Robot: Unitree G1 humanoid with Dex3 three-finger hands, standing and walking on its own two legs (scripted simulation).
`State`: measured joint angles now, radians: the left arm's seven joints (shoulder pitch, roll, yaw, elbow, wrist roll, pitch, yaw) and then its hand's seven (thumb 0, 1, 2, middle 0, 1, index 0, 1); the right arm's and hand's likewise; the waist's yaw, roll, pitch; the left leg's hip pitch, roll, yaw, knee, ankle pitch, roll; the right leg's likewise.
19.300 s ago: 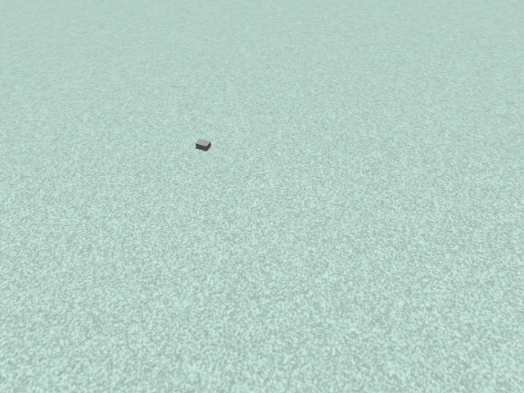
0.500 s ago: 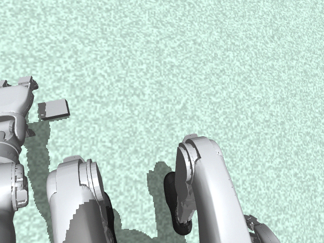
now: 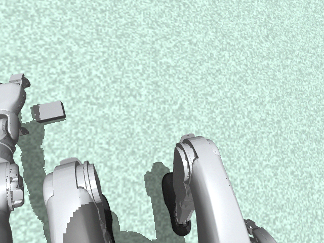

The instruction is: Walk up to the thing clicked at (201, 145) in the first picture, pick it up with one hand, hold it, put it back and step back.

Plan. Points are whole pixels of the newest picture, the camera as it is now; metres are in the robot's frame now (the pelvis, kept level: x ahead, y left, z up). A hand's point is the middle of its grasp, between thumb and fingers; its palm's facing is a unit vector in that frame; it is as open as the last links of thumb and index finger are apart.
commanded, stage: rise first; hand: left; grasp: from above
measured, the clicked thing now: (50, 112) +0.48 +0.26 -0.30
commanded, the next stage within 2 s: approach in 0.62 s
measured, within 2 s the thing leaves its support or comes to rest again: neither
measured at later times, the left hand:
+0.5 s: hand (14, 115) +0.44 +0.30 -0.18, palm faces -0.44 -0.07 -0.90, open 12.8 cm
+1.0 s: hand (30, 109) +0.45 +0.27 -0.18, palm faces -0.45 -0.05 -0.89, open 13.0 cm
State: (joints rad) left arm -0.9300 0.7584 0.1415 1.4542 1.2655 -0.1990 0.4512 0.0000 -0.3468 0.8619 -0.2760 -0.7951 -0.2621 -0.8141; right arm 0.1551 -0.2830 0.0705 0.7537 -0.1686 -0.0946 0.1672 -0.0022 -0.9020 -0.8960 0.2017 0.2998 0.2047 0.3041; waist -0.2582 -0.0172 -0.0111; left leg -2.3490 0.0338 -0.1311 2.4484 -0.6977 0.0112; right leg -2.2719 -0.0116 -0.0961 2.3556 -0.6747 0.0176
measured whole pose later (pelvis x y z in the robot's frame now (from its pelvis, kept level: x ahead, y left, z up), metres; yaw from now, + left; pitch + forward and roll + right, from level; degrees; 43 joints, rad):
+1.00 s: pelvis +0.00 +0.00 +0.00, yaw +1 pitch +33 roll -8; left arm -1.01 0.71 0.02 1.52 1.27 -0.20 0.45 0.00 -0.33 0.84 -0.29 -0.80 -0.28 -0.82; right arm 0.16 -0.28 0.08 0.77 -0.18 -0.12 0.18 0.00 -0.90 -0.89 0.20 0.30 0.20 0.30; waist -0.27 -0.02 -0.02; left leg -2.35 0.03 -0.12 2.43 -0.67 0.01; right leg -2.27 -0.02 -0.09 2.35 -0.66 0.01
